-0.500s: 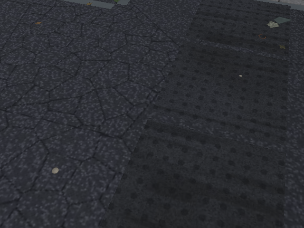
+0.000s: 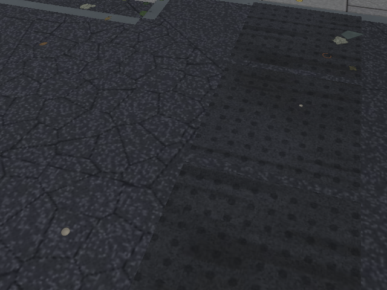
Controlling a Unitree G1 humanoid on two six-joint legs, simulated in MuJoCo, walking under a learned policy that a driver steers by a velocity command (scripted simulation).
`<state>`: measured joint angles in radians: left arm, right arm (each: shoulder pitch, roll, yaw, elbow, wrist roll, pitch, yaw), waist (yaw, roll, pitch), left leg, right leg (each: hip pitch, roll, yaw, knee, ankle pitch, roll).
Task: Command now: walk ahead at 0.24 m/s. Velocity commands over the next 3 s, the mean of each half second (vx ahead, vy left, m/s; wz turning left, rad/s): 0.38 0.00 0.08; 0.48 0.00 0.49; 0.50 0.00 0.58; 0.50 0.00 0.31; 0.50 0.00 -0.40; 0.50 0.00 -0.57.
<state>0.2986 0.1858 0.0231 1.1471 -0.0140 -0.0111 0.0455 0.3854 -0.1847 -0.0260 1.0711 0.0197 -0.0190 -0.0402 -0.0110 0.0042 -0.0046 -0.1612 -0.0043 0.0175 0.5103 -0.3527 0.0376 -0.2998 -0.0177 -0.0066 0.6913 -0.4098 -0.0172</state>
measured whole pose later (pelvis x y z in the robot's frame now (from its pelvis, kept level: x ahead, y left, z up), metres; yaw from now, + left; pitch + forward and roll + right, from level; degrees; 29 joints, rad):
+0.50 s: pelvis +0.18 -0.04 +0.00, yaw +4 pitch +2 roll -1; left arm 0.49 0.18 0.02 1.09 0.01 -0.10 0.02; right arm 0.07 -0.23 -0.04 0.88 0.03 -0.07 0.03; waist 0.07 0.04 0.00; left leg -0.70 0.08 0.03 0.71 0.03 0.06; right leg 0.14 0.04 -0.11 0.15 -0.32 -0.04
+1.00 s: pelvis +0.48 +0.02 +0.01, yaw +20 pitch +2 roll +0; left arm 0.03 0.27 0.05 0.76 0.00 -0.12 0.02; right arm 0.32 -0.26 -0.07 0.84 0.03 -0.07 0.00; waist -0.08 -0.04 0.02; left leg -0.14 -0.13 -0.13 0.36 -0.25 0.09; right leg -0.63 -0.07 0.11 0.58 0.05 0.05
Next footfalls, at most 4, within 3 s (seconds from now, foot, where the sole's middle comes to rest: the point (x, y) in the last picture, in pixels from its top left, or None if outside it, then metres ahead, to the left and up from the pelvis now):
0.64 left None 0.45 0.09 -0.77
1.10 right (208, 232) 0.76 -0.03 -0.77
1.64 left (111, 216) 0.84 0.35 -0.77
2.20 right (105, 146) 1.21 0.44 -0.77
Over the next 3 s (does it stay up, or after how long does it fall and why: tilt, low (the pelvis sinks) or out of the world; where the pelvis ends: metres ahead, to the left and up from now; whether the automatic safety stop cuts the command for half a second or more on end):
stays up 1.36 0.65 0.01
